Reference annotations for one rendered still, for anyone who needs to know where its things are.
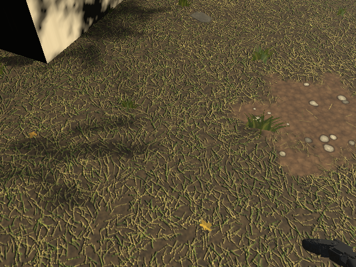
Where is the robot right hand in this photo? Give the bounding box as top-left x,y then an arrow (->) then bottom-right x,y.
302,239 -> 356,267

